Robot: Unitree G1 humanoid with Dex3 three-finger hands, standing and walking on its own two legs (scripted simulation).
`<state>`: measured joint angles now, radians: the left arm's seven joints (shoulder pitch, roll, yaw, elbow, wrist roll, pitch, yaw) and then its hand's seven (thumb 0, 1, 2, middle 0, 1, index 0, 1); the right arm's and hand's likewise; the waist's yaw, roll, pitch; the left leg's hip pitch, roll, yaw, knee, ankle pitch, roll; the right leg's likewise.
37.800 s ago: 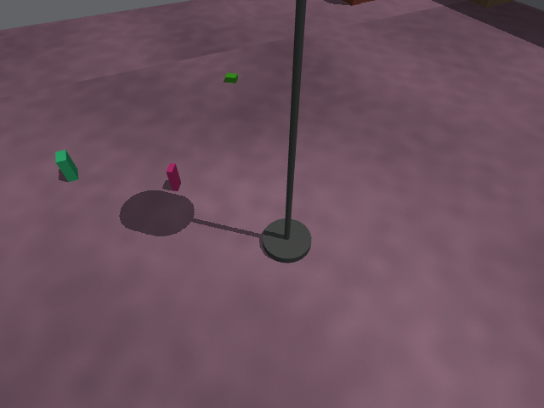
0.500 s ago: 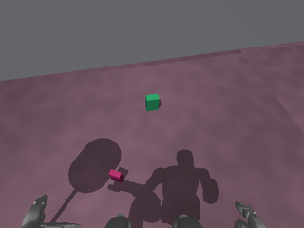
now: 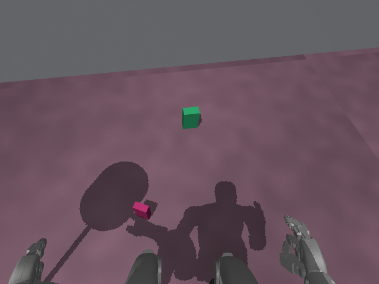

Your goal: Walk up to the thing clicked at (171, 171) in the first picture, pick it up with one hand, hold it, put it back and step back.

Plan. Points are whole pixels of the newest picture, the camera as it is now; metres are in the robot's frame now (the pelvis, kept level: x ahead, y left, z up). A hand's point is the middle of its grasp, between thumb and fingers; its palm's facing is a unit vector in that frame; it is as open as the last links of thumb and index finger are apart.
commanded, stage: go down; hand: left
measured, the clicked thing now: (142, 211) +0.42 +0.19 -0.62
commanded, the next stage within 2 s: approach in 2.00 s
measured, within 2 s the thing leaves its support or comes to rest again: neither
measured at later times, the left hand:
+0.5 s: hand (62, 223) +0.27 +0.34 -0.20, palm faces +0.16 -0.96 -0.24, open 17.4 cm
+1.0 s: hand (61, 211) +0.32 +0.38 -0.25, palm faces +0.16 -0.98 -0.14, open 17.1 cm
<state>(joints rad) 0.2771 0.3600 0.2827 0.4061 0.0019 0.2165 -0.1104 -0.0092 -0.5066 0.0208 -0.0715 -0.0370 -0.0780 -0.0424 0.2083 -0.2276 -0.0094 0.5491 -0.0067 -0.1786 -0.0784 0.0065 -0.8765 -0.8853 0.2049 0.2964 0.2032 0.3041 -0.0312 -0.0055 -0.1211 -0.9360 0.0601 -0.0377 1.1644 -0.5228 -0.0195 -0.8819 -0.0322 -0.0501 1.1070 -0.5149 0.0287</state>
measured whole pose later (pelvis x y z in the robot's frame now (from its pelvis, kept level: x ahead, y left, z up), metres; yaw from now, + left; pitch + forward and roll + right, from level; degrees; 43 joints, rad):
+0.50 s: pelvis -0.04 +0.00 -0.14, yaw -2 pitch +30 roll -3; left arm -0.21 0.59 0.57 0.78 -0.09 -0.22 -0.38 -0.01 -0.58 0.10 -0.06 -0.13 -0.07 -0.13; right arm 0.15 -0.29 0.01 0.62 -0.02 -0.19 -0.05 0.01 -0.89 -0.89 0.20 0.30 0.20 0.30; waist -0.05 -0.01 -0.16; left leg -1.61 0.06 -0.07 1.72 -0.65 -0.03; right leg -1.56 -0.03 -0.04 1.68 -0.65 0.02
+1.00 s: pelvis -0.07 +0.00 -0.24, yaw -4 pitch +33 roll -6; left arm -0.49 0.79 0.77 1.02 -0.13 -0.36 -0.60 -0.02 -0.45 0.07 -0.04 -0.09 -0.05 -0.09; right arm 0.12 -0.34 0.06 0.69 -0.05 -0.16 -0.03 0.00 -0.91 -0.90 0.21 0.30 0.20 0.30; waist -0.07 -0.03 -0.14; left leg -1.96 0.05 -0.12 2.06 -0.68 -0.03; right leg -1.89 -0.02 -0.05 2.00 -0.68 0.03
